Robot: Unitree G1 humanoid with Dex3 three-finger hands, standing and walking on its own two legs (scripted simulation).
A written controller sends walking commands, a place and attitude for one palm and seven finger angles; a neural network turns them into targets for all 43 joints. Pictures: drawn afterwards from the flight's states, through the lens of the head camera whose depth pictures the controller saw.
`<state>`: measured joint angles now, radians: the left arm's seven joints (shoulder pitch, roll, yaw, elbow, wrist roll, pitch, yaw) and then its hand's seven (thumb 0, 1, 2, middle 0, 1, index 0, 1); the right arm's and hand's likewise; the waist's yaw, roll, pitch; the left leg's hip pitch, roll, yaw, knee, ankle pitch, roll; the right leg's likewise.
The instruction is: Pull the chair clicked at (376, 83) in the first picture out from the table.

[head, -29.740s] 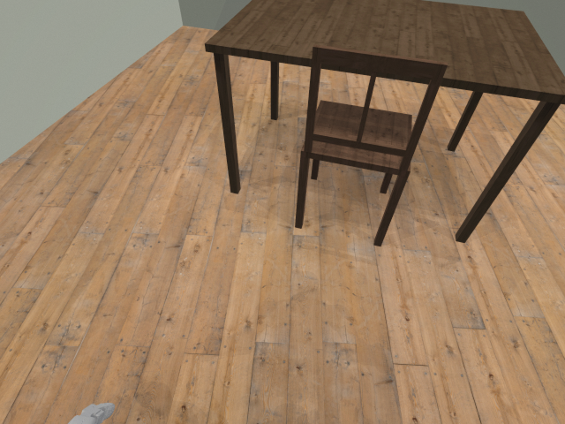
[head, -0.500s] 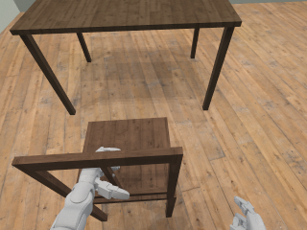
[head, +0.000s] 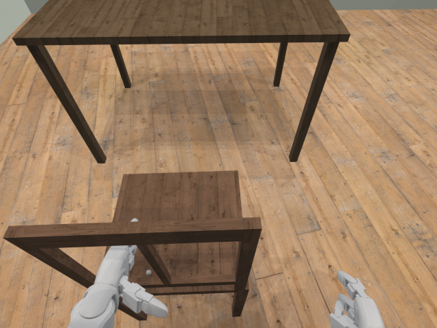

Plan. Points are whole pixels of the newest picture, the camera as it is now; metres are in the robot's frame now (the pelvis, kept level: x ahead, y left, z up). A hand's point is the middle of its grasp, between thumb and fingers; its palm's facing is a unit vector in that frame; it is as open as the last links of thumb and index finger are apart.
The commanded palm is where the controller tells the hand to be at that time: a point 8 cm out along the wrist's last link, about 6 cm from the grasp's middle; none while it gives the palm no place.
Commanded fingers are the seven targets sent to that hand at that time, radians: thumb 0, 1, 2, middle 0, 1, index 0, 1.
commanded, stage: draw the fingers out of the gap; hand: left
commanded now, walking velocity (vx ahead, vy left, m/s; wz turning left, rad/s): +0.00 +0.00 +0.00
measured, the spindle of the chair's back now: (156, 263) +0.26 +0.13 -0.07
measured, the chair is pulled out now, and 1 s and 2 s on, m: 0.66 0.65 0.65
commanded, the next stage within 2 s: draw the hand back to the body in 0.62 s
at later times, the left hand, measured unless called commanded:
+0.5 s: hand (136, 327) +0.15 +0.14 -0.02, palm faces -0.06 -0.99 -0.13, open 17.5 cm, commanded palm +0.12 +0.19 +0.00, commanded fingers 0.00 -0.55 0.20 0.00 0.00 0.00 0.00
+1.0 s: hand out of the picture +0.14 +0.16 +0.03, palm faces +0.06 -1.00 -0.04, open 17.5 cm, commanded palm +0.09 +0.22 +0.05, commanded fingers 0.00 -0.55 0.20 0.00 0.00 0.00 0.00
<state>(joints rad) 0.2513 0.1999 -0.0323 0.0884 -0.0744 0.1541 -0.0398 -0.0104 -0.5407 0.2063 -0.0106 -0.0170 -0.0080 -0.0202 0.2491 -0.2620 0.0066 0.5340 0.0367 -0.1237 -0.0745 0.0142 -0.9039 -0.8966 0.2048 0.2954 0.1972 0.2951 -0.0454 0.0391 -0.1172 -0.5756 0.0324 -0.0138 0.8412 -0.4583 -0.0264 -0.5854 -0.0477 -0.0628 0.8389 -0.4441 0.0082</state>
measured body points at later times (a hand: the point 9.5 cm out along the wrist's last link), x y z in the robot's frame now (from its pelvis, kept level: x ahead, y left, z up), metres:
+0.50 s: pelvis -0.01 +0.01 -0.01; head +0.01 +0.01 +0.44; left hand +0.15 +0.19 -0.01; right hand +0.17 -0.22 -0.08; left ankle -0.03 +0.14 -0.70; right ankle -0.02 -0.12 -0.70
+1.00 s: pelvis -0.03 +0.01 -0.03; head +0.01 +0.01 +0.41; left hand +0.13 +0.22 +0.04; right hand +0.17 -0.21 -0.10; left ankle -0.03 +0.14 -0.70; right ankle -0.02 -0.12 -0.70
